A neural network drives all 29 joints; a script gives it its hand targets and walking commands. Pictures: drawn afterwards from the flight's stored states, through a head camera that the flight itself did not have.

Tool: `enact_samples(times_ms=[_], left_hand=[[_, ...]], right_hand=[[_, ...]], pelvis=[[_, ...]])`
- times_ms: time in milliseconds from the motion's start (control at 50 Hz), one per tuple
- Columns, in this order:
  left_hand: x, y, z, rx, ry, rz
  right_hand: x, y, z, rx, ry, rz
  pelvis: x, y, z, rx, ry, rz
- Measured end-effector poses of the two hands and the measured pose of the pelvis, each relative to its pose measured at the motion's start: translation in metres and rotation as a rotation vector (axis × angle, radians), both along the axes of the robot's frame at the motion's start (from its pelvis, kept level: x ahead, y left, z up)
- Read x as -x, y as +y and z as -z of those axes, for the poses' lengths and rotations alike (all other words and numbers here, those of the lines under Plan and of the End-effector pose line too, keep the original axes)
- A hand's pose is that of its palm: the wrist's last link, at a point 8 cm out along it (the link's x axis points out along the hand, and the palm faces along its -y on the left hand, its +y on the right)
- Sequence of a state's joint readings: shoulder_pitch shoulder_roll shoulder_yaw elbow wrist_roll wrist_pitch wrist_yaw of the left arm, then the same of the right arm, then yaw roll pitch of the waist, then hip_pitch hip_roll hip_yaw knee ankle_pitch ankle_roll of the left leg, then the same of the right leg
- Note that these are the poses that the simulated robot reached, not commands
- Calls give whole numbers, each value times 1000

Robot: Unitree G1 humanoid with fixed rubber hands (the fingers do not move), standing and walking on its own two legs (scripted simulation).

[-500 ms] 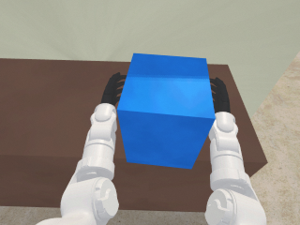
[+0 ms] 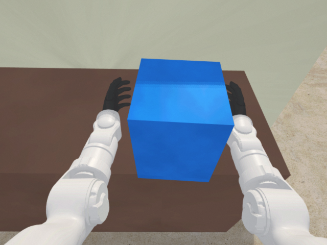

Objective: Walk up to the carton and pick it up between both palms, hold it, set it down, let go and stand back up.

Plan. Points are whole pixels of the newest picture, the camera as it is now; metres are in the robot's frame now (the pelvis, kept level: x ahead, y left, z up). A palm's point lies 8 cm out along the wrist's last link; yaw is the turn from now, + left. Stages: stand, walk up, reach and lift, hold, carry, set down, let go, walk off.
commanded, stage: set down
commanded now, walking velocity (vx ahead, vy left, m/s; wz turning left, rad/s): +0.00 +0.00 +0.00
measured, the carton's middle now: (176, 123) +0.43 -0.03 +0.07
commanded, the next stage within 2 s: none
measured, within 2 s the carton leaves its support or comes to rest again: neither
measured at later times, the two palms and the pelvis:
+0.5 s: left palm (95, 93) +0.43 +0.16 +0.17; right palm (266, 98) +0.41 -0.23 +0.17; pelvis -0.02 +0.00 -0.01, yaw +1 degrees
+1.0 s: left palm (80, 57) +0.44 +0.17 +0.25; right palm (283, 64) +0.42 -0.23 +0.25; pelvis -0.02 -0.01 +0.00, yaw +2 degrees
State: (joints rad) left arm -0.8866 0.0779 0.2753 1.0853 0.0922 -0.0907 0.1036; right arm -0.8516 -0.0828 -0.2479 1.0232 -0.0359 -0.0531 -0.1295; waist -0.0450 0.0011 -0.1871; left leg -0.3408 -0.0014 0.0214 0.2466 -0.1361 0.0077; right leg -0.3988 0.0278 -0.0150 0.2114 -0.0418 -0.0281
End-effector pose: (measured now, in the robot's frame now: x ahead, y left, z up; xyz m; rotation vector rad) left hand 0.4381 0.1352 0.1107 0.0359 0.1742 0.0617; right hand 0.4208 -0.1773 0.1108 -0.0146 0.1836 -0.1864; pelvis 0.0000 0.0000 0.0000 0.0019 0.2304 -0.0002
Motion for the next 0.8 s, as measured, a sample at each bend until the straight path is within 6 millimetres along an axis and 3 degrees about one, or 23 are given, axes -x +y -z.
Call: enact_samples(times_ms=[220,520,800], left_hand=[[9,28,-13,-12,25,-39],[7,26,-60,0,-2,-5],[1,31,-98,9,-12,-7]], right_hand=[[3,-11,-10,-4,45,-5],[11,-49,-65,14,19,23],[6,-48,-100,1,16,7]], pelvis=[[9,3,4,13,7,-20],[25,-1,10,9,11,-13],[28,-8,9,4,4,-28]])
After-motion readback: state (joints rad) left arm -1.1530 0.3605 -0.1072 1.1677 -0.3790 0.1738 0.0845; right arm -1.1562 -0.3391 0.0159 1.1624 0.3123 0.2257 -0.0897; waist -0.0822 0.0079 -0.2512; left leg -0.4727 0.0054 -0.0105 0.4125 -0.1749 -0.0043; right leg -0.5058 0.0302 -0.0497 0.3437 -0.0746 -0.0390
